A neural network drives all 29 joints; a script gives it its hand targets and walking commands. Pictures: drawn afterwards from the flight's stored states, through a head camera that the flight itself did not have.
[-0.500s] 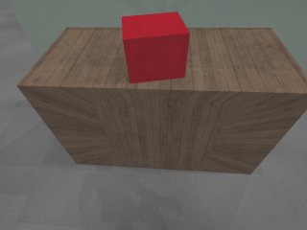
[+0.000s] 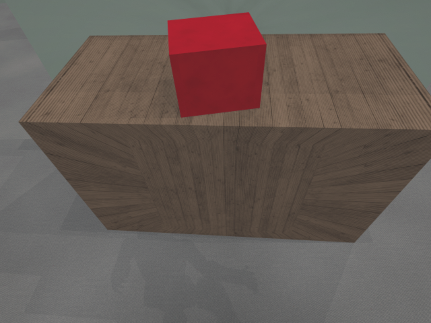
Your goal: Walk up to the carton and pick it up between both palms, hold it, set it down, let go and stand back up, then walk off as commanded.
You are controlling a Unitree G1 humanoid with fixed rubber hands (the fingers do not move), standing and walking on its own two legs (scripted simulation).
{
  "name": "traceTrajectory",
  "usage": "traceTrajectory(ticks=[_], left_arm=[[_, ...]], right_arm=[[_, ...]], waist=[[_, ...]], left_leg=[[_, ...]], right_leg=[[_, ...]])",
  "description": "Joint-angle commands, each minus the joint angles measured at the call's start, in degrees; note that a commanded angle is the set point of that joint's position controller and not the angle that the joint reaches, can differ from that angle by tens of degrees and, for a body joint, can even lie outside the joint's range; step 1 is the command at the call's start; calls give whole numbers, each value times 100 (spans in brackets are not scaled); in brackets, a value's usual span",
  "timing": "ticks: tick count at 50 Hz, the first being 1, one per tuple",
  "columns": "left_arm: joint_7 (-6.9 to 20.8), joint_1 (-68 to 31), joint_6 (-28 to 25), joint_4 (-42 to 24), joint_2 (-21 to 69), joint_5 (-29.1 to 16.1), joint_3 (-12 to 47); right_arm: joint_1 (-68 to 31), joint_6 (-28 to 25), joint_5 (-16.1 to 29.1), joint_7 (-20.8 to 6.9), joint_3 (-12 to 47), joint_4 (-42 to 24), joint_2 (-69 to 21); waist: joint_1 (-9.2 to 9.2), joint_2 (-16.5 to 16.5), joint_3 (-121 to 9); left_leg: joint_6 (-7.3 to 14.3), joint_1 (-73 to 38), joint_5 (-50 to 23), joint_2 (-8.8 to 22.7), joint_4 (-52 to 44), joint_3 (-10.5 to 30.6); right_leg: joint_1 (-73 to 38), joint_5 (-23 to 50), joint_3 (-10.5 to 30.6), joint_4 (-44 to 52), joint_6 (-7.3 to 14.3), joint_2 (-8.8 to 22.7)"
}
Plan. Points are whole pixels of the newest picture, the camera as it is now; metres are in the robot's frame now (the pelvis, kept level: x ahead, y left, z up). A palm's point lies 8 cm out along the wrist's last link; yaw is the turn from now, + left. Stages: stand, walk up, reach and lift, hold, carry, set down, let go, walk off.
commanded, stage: stand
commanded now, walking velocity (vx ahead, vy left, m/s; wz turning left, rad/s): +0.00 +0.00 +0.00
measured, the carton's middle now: (214, 65) +0.78 +0.05 +0.06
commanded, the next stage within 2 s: none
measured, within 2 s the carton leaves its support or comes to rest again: neither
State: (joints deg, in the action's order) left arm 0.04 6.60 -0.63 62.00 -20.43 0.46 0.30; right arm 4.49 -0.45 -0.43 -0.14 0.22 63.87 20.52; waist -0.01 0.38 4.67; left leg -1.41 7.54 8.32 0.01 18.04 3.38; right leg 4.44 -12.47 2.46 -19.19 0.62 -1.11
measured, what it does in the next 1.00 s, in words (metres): stands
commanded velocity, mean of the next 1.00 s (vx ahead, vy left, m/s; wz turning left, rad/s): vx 0.00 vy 0.00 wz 0.00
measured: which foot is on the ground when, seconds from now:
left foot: down 0.00-1.00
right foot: down 0.00-1.00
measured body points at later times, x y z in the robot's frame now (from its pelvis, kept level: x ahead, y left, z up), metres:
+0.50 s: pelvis +0.00 +0.00 +0.00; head +0.01 -0.01 +0.45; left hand +0.08 +0.30 -0.13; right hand +0.07 -0.30 -0.14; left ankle +0.02 +0.14 -0.75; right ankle -0.02 -0.11 -0.75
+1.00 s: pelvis +0.00 +0.00 +0.00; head +0.01 +0.00 +0.45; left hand +0.08 +0.30 -0.13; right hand +0.06 -0.30 -0.14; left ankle +0.02 +0.14 -0.75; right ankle -0.02 -0.11 -0.75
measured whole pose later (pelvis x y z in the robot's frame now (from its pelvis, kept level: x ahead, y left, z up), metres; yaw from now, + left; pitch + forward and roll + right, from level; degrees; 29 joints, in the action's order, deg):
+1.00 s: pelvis +0.00 +0.00 +0.00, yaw -1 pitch -3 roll +0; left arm 0.3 7.3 -0.8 61.6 -20.6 0.6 0.1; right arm 6.2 -0.1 -0.7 -0.3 0.2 63.9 19.8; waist -0.1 0.1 4.8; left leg -1.5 7.0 8.2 0.7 17.9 2.3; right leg 4.2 -11.7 3.3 -18.7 0.5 -1.4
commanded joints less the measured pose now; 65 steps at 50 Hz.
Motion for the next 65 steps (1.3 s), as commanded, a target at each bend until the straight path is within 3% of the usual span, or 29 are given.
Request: traceTrajectory(ticks=[1, 5, 6, 11, 12, 14, 15, 17, 18, 19, 22, 26, 28, 30, 35, 37, 38, 40, 43, 46, 50, 53, 54, 55, 56, 58, 61, 63, 65], left_arm=[[-103, 47, -103, -387, -1283, -23, -274], [-88, -94, -107, -388, -1175, -23, -260], [-93, -194, -107, -355, -1276, 48, -299], [-95, 33, -127, -375, -1381, 19, -316], [-62, -134, -98, -384, -1204, 40, -271], [-72, 24, -74, -396, -1256, -10, -274], [-99, -129, -64, -328, -1247, -14, -290], [-54, -81, -80, -342, -1191, -38, -272], [-53, 54, -103, -261, -1182, -41, -242], [-24, -6, -81, -281, -1297, -35, -272], [-69, -211, -91, -363, -1269, -10, -273], [-85, 154, -70, -284, -1094, -20, -257], [-57, -107, -64, -324, -1202, -32, -277], [-45, -129, -87, -420, -1245, 6, -261], [-82, -13, -94, -355, -1168, 8, -218], [-57, 106, -109, -309, -1210, -4, -306], [-41, -119, -123, -317, -1342, 45, -313], [-14, -40, -119, -353, -1196, -5, -277], [-58, -275, -147, -404, -1195, 35, -235], [-73, -72, -113, -378, -1368, 2, -291], [-19, -74, -119, -346, -1146, -2, -252], [-61, -84, -116, -331, -1181, 34, -276], [-76, -217, -84, -405, -1209, 2, -241], [-85, -53, -88, -450, -1236, -1, -267], [-47, -22, -52, -431, -1158, -37, -260], [-75, -106, -87, -287, -1278, 3, -302], [-59, 8, -103, -355, -1149, -15, -226], [-44, -182, -96, -382, -1126, -7, -267], [-75, -238, -69, -367, -1219, 52, -283]], right_arm=[[-148, -101, 18, 40, -166, -316, 1038], [-159, -107, 12, 74, -223, -290, 1192], [-181, -115, -3, 59, -220, -350, 1082], [-193, -70, 12, 82, -233, -365, 1197], [-103, -98, 8, 84, -219, -376, 1142], [-173, -76, 0, 69, -193, -328, 1126], [-101, -110, 11, 86, -167, -391, 1004], [-181, -108, 9, 82, -185, -319, 1076], [-194, -112, 5, 51, -265, -331, 1300], [15, -63, -14, 97, -187, -263, 1126], [-44, -97, 38, 122, -211, -284, 1189], [-39, -138, 14, 108, -272, -315, 1414], [-79, -116, 34, 56, -160, -313, 1106], [-129, -91, 33, 51, -193, -316, 1167], [51, -98, -22, 43, -205, -371, 1127], [-125, -91, 1, 86, -268, -287, 1239], [-63, -79, -27, 84, -192, -341, 1083], [15, -78, 15, 49, -242, -318, 1245], [-102, -86, -18, 57, -244, -385, 1149], [-110, -77, -13, 64, -229, -400, 1132], [19, -102, 15, 83, -236, -351, 1261], [-91, -118, -12, 67, -247, -397, 1188], [-13, -118, 17, 45, -254, -389, 1109], [109, -122, -14, 57, -204, -366, 1012], [-213, -113, 19, 80, -213, -410, 1209], [10, -132, -4, 86, -281, -355, 1288], [45, -107, -8, 69, -263, -397, 1233], [-174, -83, -23, 118, -248, -389, 1236], [15, -63, 16, 115, -289, -438, 1222]], waist=[[86, -133, -623], [-31, 195, -742], [-58, -138, -630], [44, 34, -452], [-69, -263, -722], [133, 234, -688], [-93, 57, -517], [35, -177, -614], [2, 210, -500], [20, -140, -521], [-30, -209, -535], [91, 76, -430], [-20, 250, -683], [11, -140, -583], [-105, -22, -286], [63, -93, -532], [-66, -233, -556], [16, 7, -479], [-99, -247, -576], [29, 155, -609], [-35, 150, -435], [21, -146, -743], [-135, -99, -633], [-21, -246, -557], [134, 241, -541], [-66, -82, -693], [12, 151, -419], [106, -213, -584], [-128, 127, -500]], left_leg=[[149, -462, -917, 665, -94, 373], [213, -499, -1030, 614, -20, 303], [183, -488, -1024, 635, -100, 298], [214, -444, -927, 634, -61, 244], [254, -448, -854, 671, -19, 300], [214, -473, -819, 639, -118, 241], [213, -421, -921, 643, -130, 336], [220, -406, -796, 698, -143, 335], [252, -454, -640, 714, -96, 322], [212, -348, -493, 673, -135, 308], [224, -336, -801, 698, -255, 328], [299, -276, -539, 692, -197, 353], [259, -381, -614, 709, -160, 309], [229, -431, -539, 699, -124, 297], [237, -336, -367, 678, -206, 276], [277, -404, -316, 674, -192, 299], [231, -380, -380, 650, -224, 300], [220, -373, -408, 633, -219, 290], [248, -400, -543, 668, -182, 209], [251, -393, -520, 655, -183, 262], [275, -294, -518, 696, -220, 322], [241, -434, -731, 716, -139, 303], [259, -323, -479, 680, -216, 317], [226, -346, -694, 685, -269, 353], [196, -386, -770, 659, -203, 208], [218, -553, -741, 675, -209, 279], [241, -466, -977, 694, -134, 298], [218, -371, -1034, 730, -172, 290], [198, -356, -833, 667, -127, 219]], right_leg=[[118, 1334, 473, 324, 130, 802], [137, 1386, 569, 357, 110, 754], [165, 1330, 422, 275, 71, 722], [245, 1361, 434, 307, 67, 743], [92, 1307, 527, 329, 106, 795], [116, 1040, 528, 354, 97, 739], [257, 1175, 568, 334, 121, 752], [239, 937, 497, 332, 104, 671], [344, 722, 621, 394, 156, 769], [186, 703, 608, 451, 153, 739], [145, 970, 551, 319, 76, 709], [81, 1061, 658, 405, 160, 845], [176, 913, 644, 367, 135, 815], [274, 898, 561, 382, 126, 707], [392, 686, 525, 500, 56, 716], [244, 570, 515, 539, 72, 708], [233, 821, 563, 446, 113, 703], [320, 698, 605, 506, 85, 722], [248, 903, 533, 408, 74, 711], [202, 833, 586, 389, 89, 742], [186, 815, 613, 436, 111, 771], [81, 1059, 607, 361, 103, 755], [30, 1086, 546, 376, 118, 790], [116, 1009, 492, 278, 66, 676], [176, 1054, 575, 381, 75, 683], [103, 1082, 543, 353, 70, 697], [267, 984, 491, 352, 58, 702], [55, 1156, 434, 305, 62, 748], [162, 1135, 523, 256, 97, 772]])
